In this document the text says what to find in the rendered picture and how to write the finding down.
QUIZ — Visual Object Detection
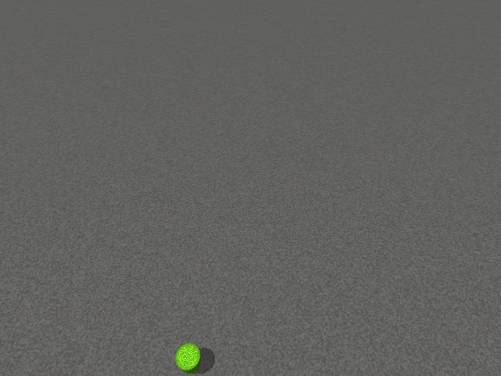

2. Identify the cup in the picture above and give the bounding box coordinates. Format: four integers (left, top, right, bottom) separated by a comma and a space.
175, 343, 201, 374

